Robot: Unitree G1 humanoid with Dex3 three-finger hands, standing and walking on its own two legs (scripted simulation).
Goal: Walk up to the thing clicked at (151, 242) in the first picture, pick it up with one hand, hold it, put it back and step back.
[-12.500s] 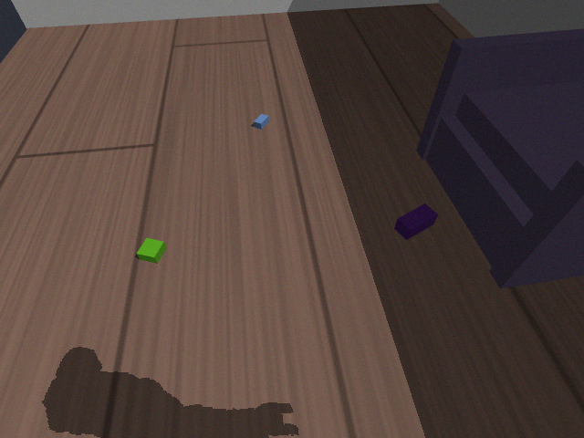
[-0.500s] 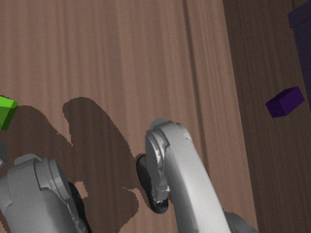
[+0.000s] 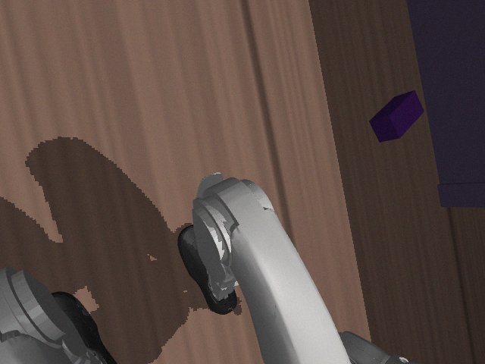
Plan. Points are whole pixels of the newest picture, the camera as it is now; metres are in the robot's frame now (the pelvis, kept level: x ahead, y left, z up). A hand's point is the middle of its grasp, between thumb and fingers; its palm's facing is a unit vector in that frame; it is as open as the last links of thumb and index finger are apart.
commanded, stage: rest palm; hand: left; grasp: from above
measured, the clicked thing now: out of the picture +0.43 +0.33 -0.30
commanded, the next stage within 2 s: close in 0.36 s
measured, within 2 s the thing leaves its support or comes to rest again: neither
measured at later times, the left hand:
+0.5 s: hand out of the picture +0.42 +0.33 -0.27, palm faces -0.08 -0.45 -0.89, open 13.7 cm
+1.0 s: hand out of the picture +0.43 +0.32 -0.27, palm faces -0.06 -0.46 -0.89, open 12.3 cm
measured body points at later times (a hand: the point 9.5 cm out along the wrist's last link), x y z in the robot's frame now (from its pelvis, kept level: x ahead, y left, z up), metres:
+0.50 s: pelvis +0.00 +0.00 +0.00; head +0.30 +0.12 +0.31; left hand +0.42 +0.35 -0.22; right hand +0.03 -0.24 -0.05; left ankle +0.07 +0.14 -0.28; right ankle +0.12 -0.11 -0.28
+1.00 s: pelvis +0.00 +0.00 +0.00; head +0.30 +0.11 +0.31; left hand +0.43 +0.34 -0.22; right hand +0.01 -0.24 -0.04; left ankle +0.07 +0.14 -0.28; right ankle +0.12 -0.11 -0.28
